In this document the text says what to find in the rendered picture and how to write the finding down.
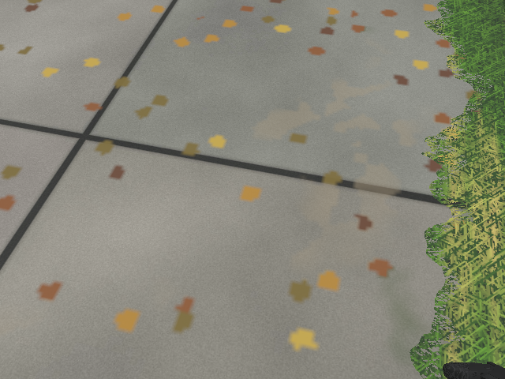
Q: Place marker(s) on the right robot hand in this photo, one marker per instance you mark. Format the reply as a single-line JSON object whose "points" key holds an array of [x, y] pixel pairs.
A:
{"points": [[466, 370]]}

